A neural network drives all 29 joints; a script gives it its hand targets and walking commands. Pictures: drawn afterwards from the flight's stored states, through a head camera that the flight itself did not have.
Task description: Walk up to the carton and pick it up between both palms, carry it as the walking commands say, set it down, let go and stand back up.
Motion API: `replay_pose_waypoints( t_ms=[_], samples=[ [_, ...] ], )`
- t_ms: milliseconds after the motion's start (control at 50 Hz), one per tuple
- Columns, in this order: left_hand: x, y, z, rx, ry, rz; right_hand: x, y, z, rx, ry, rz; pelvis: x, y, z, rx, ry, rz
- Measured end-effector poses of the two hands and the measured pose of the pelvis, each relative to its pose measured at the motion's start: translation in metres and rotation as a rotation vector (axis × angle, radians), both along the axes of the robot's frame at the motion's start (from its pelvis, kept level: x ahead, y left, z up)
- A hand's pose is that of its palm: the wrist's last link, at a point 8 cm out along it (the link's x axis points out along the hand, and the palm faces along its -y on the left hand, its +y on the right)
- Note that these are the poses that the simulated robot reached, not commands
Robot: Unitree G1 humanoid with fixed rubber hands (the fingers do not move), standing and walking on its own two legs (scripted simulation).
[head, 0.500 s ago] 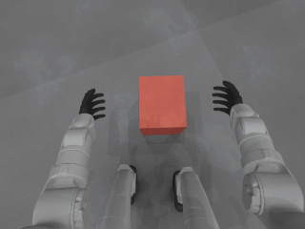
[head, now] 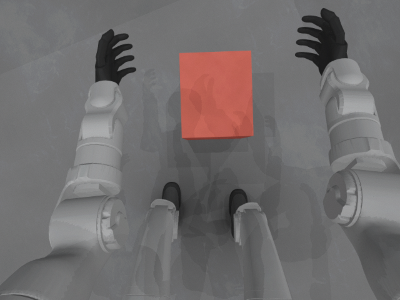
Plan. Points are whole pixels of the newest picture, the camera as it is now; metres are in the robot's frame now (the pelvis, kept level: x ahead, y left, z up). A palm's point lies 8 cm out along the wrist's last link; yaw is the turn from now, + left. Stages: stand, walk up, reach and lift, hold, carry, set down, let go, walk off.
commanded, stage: reach and lift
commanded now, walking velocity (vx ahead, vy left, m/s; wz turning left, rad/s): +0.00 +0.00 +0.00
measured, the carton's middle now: (214, 101) +0.52 -0.02 -0.54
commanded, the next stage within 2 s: none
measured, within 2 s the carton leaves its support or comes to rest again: neither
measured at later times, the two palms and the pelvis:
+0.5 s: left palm (128, 93) +0.48 +0.19 -0.23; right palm (303, 81) +0.51 -0.20 -0.22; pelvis -0.03 +0.00 -0.11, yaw +1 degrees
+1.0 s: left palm (147, 103) +0.48 +0.18 -0.38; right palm (279, 96) +0.50 -0.20 -0.38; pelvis -0.04 +0.00 -0.23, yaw +1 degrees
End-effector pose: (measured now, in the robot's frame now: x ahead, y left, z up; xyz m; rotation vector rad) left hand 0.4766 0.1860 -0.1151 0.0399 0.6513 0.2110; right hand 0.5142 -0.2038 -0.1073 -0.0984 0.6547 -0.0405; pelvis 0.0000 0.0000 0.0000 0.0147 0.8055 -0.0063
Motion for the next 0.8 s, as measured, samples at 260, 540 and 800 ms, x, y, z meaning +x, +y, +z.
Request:
replay_pose_waypoints(
  t_ms=[260,540,800],
  samples=[
    [-0.002,-0.001,-0.035,0.004,0.004,0.002,-0.004,0.001,-0.036,0.002,0.004,-0.002,-0.013,0.001,-0.027,-0.001,0.065,0.001],
    [0.000,0.001,-0.129,0.004,0.001,0.019,-0.007,-0.001,-0.132,-0.007,0.005,-0.031,-0.027,-0.001,-0.120,0.003,0.099,0.013],
    [0.002,-0.004,-0.203,-0.010,0.019,0.009,-0.006,0.002,-0.208,-0.004,0.016,-0.028,-0.036,-0.003,-0.186,0.015,0.077,0.006]
  ],
)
